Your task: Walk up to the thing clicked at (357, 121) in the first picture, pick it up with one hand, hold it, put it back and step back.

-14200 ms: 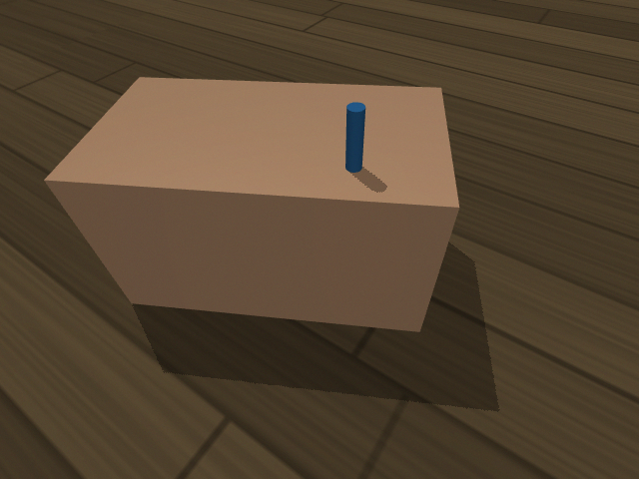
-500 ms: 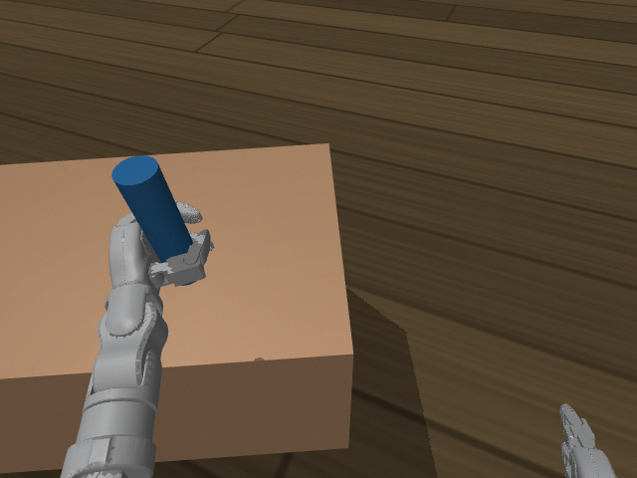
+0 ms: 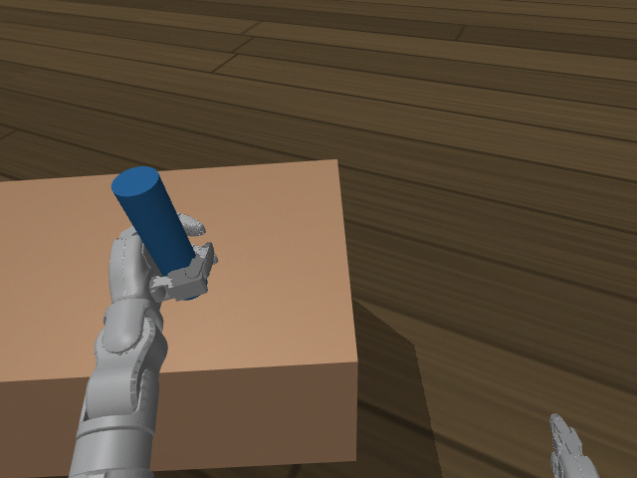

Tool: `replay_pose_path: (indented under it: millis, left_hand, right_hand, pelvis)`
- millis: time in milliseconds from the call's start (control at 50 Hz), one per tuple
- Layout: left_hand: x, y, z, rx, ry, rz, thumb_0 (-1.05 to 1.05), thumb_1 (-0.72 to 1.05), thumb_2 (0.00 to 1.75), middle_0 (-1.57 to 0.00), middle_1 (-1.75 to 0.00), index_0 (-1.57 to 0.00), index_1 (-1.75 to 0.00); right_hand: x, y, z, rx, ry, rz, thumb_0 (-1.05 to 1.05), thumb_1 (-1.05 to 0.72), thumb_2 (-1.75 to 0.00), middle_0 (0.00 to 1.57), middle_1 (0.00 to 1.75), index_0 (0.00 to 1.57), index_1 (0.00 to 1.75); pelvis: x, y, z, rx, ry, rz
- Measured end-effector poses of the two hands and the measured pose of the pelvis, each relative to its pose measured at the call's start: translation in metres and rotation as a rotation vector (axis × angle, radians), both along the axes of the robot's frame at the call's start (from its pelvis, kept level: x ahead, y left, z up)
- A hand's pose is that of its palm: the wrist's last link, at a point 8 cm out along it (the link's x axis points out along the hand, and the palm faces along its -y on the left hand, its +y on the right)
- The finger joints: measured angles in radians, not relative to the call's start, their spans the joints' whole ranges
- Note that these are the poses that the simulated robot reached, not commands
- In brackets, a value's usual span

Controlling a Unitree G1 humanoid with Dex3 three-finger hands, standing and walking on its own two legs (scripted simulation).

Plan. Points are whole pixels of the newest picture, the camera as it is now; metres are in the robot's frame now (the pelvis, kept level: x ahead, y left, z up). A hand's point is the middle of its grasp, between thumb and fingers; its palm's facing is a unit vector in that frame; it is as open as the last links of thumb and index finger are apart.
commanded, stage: hold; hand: left
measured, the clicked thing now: (166, 241) +0.35 +0.20 +0.16
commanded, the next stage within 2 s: none
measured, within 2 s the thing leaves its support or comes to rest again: neither
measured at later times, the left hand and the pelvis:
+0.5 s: hand (188, 254) +0.34 +0.18 +0.15, palm faces +0.20 -0.98 +0.01, open 5.6 cm; pelvis +0.01 +0.00 +0.01, yaw +0 degrees
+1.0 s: hand (190, 247) +0.35 +0.17 +0.15, palm faces +0.21 -0.98 +0.00, open 5.6 cm; pelvis +0.02 +0.00 +0.01, yaw +1 degrees
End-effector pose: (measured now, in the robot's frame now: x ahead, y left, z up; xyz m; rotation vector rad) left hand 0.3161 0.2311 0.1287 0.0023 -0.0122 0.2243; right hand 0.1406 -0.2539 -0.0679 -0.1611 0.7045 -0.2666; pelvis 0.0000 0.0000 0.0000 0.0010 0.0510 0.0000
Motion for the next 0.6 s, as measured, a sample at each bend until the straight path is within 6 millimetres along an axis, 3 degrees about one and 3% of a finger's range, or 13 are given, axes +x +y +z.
replay_pose_path:
  millis: [600]
  left_hand:
    - [-0.010, -0.009, 0.020, -0.010, 0.003, -0.021, -0.01, 0.10, 1.17, -0.99, -1.13, -1.01, -1.15]
  right_hand:
    - [0.016, 0.006, 0.007, 0.016, -0.034, 0.024, -0.01, 0.51, -0.05, 0.06, 0.06, 0.05, 0.05]
  pelvis:
    - [0.012, 0.003, 0.010, -0.003, -0.037, 0.006]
